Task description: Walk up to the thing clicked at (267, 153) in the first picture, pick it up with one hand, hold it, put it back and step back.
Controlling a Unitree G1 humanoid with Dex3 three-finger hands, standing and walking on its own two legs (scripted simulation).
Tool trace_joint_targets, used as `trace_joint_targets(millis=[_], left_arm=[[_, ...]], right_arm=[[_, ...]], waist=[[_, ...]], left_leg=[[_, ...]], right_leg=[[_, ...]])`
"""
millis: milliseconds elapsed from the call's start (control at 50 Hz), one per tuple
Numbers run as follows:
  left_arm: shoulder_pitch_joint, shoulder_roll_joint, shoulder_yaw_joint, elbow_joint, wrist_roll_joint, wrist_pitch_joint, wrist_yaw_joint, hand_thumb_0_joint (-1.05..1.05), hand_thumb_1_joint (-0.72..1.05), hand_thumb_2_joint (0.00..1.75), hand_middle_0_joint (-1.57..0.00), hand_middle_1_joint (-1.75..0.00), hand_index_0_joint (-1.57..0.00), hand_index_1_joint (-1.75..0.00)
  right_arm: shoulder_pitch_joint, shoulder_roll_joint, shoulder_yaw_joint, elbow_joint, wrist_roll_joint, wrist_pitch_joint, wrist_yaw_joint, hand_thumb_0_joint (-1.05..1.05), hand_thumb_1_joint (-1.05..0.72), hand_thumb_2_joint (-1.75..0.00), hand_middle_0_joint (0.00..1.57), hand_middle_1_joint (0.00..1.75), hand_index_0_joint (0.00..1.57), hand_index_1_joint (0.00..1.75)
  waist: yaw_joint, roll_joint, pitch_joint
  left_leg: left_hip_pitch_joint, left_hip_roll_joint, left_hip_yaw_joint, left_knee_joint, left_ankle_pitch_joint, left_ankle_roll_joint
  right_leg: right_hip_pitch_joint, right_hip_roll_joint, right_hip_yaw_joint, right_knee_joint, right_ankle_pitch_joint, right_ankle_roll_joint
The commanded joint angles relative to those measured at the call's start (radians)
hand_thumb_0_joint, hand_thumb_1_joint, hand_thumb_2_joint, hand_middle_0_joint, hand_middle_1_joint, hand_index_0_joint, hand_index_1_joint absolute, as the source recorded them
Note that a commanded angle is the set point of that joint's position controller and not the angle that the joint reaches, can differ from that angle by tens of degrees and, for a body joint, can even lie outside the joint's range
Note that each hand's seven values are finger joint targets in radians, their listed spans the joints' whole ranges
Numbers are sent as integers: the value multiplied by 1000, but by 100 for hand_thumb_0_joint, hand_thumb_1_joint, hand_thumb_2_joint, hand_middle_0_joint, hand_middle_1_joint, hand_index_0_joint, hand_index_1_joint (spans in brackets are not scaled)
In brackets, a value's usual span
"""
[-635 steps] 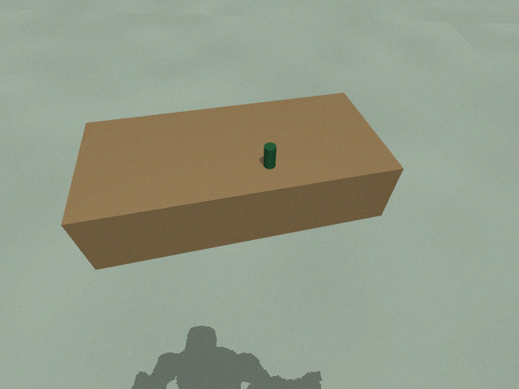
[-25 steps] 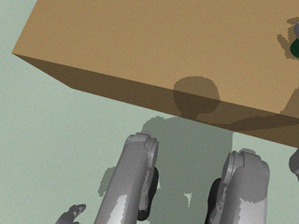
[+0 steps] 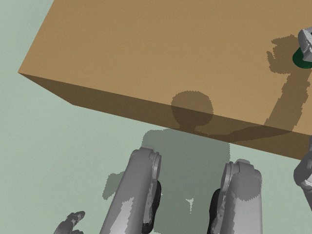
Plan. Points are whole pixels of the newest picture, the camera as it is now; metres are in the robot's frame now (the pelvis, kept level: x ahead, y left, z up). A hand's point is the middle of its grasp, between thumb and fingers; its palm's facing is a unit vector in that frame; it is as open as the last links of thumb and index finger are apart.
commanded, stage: settle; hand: right
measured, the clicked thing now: out of the picture +0.55 -0.27 +0.02
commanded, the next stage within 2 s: lift in 0.90 s
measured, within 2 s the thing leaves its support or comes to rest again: neither
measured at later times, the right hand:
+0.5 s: hand out of the picture +0.56 -0.26 +0.08, palm faces +0.22 +0.97 -0.01, open 7.0 cm
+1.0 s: hand out of the picture +0.56 -0.26 +0.10, palm faces +0.22 +0.98 +0.00, open 7.0 cm
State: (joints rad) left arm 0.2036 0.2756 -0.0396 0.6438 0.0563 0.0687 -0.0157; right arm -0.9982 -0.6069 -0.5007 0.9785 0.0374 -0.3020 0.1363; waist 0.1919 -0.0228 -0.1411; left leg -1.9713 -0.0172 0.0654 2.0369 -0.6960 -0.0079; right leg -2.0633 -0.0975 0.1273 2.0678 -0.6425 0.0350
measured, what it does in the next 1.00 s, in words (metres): rises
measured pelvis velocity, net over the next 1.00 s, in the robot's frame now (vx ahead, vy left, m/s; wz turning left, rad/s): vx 0.02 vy -0.01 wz -0.02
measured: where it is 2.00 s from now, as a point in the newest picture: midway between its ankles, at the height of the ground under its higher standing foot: (181, 221)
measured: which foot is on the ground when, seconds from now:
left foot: down 0.00-1.00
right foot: down 0.00-1.00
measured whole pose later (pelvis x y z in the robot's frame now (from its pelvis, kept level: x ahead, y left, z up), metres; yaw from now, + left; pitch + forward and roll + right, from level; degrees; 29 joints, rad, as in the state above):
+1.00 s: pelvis +0.02 -0.01 +0.07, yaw -1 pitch +36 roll +5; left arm 0.22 0.27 -0.01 0.64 0.05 0.04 -0.02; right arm -0.97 -0.55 -0.48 1.00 0.05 -0.36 0.14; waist 0.18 -0.02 -0.16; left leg -1.78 -0.01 0.05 1.82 -0.68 -0.01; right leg -1.86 -0.10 0.09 1.85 -0.63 0.03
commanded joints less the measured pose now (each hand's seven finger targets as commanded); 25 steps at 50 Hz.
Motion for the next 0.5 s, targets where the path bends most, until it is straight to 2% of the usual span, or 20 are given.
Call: trace_joint_targets(millis=[0, 40, 100, 120, 140, 160, 180, 200, 220, 260, 300, 320, 360, 400, 420, 440, 480], left_arm=[[197, 209, 80, -28, -1, -18, 18, 0, 89, 90, -20, -29, -20, -30], [205, 214, 87, -27, -2, -18, 16, 0, 89, 90, -20, -29, -19, -30], [197, 204, 88, -39, -6, -22, 15, 0, 89, 90, -20, -29, -19, -30], [207, 214, 95, -29, -3, -24, 15, 0, 89, 90, -20, -29, -20, -30], [198, 208, 91, -34, -6, -24, 14, 0, 89, 90, -20, -29, -19, -30], [202, 206, 91, -31, -5, -26, 15, 0, 89, 90, -20, -29, -19, -30], [210, 212, 96, -28, -4, -25, 15, 0, 90, 89, -20, -29, -20, -30], [209, 215, 98, -24, -2, -26, 15, 0, 90, 90, -20, -30, -20, -30], [199, 217, 98, -25, -3, -28, 14, 0, 89, 90, -20, -30, -20, -30], [207, 211, 98, -29, -3, -27, 15, 0, 88, 90, -20, -29, -19, -30], [207, 210, 100, -31, -4, -29, 14, 0, 90, 90, -20, -29, -19, -30], [200, 208, 99, -32, -5, -30, 15, 0, 89, 90, -20, -29, -19, -30], [214, 219, 108, -18, -3, -33, 16, 0, 90, 90, -20, -30, -20, -30], [211, 206, 99, -25, -4, -32, 15, 0, 89, 90, -20, -29, -19, -30], [218, 207, 103, -24, -3, -33, 15, 0, 90, 90, -19, -29, -19, -30], [219, 212, 106, -22, -4, -34, 17, 0, 90, 90, -20, -30, -19, -30], [208, 203, 103, -22, -4, -36, 15, 0, 89, 90, -20, -29, -19, -30]], right_arm=[[-391, -243, -4, -210, 19, -74, 10, 0, -48, -129, 141, 143, 143, 143], [-370, -259, -21, -181, 20, -73, 12, 0, -49, -129, 142, 143, 143, 143], [-415, -241, -1, -225, 23, -83, 20, 0, -51, -128, 140, 142, 142, 142], [-385, -225, 0, -192, 20, -80, 21, 0, -51, -129, 139, 142, 141, 142], [-419, -254, -6, -229, 20, -86, 18, 0, -51, -128, 139, 142, 141, 142], [-417, -242, 1, -222, 19, -88, 18, 0, -49, -126, 137, 140, 139, 140], [-402, -257, -16, -213, 18, -89, 17, 0, -50, -125, 138, 139, 140, 140], [-408, -235, -4, -200, 17, -89, 16, 0, -50, -125, 136, 139, 138, 139], [-418, -234, -5, -211, 22, -92, 16, 0, -50, -125, 135, 138, 136, 138], [-427, -257, -16, -224, 18, -99, 14, 0, -50, -126, 137, 139, 138, 139], [-412, -258, -18, -214, 18, -97, 15, 0, -52, -129, 136, 141, 138, 141], [-424, -236, 0, -225, 20, -98, 18, 0, -53, -130, 136, 141, 138, 141], [-401, -215, -2, -178, 23, -97, 19, 0, -51, -127, 136, 140, 138, 140], [-434, -255, -8, -229, 18, -106, 17, 0, -51, -128, 137, 141, 138, 141], [-407, -243, -11, -194, 20, -101, 19, 0, -50, -128, 137, 141, 138, 141], [-391, -218, -7, -173, 25, -95, 20, 0, -51, -129, 138, 142, 139, 142], [-415, -221, -1, -190, 26, -102, 17, 0, -51, -129, 135, 141, 137, 141]], waist=[[14, -185, -631], [7, -175, -638], [4, -188, -668], [9, -197, -661], [-8, -225, -682], [-6, -229, -687], [-12, -229, -698], [2, -231, -669], [-5, -238, -654], [-3, -209, -688], [-15, -215, -702], [-6, -226, -701], [5, -206, -670], [-9, -221, -715], [-2, -199, -710], [11, -173, -696], [2, -178, -684]], left_leg=[[347, -27, 24, -290, 235, 41], [382, -27, 18, -303, 264, 38], [401, -24, 10, -329, 241, 42], [384, -24, 17, -324, 254, 41], [375, -24, 11, -326, 240, 46], [384, -22, 12, -325, 263, 46], [387, -23, 14, -323, 278, 45], [365, -22, 21, -325, 267, 46], [348, -21, 21, -331, 242, 49], [400, -22, 14, -355, 258, 43], [428, -21, 7, -364, 257, 44], [406, -21, 10, -367, 249, 45], [405, -20, 14, -367, 271, 42], [431, -21, 5, -380, 294, 43], [464, -21, 3, -392, 317, 38], [462, -22, 7, -395, 318, 35], [471, -22, -3, -409, 287, 37]], right_leg=[[513, 24, -60, -239, 149, -69], [522, 24, -63, -248, 176, -71], [547, 26, -67, -281, 154, -70], [582, 23, -62, -282, 177, -66], [598, 25, -64, -295, 172, -65], [617, 24, -62, -294, 201, -64], [645, 22, -59, -298, 228, -61], [645, 23, -53, -307, 219, -58], [649, 24, -50, -323, 195, -58], [645, 25, -56, -322, 195, -64], [643, 27, -65, -332, 192, -64], [668, 26, -60, -340, 190, -62], [668, 25, -52, -341, 215, -62], [694, 26, -59, -337, 247, -65], [685, 24, -64, -333, 258, -68], [686, 24, -59, -334, 257, -68], [640, 27, -67, -345, 209, -71]])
